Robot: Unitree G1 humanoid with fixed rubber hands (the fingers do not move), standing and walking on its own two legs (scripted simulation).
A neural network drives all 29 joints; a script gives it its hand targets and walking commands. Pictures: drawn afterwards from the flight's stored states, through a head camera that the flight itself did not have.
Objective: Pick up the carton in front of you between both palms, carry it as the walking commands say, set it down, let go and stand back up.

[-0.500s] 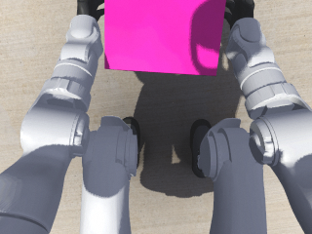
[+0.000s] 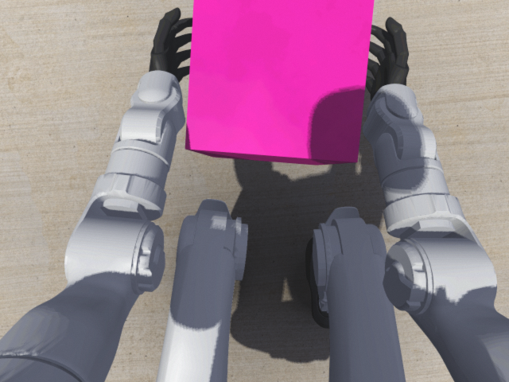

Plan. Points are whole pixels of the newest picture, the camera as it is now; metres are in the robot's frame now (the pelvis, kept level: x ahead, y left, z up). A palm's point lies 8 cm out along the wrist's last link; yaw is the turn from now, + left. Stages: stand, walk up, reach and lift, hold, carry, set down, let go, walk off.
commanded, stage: reach and lift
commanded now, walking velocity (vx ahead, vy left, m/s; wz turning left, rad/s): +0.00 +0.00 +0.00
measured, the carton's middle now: (272, 96) +0.50 +0.03 -0.17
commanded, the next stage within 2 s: none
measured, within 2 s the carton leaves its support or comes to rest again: neither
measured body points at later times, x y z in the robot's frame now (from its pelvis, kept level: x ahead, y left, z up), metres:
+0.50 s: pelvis +0.01 +0.00 +0.14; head +0.24 +0.02 +0.52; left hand +0.48 +0.18 +0.06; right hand +0.49 -0.13 +0.07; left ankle +0.12 +0.13 -0.35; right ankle +0.12 -0.13 -0.35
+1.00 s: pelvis +0.07 +0.00 +0.28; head +0.19 +0.01 +0.71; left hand +0.44 +0.17 +0.23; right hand +0.45 -0.13 +0.24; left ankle +0.11 +0.13 -0.35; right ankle +0.12 -0.13 -0.35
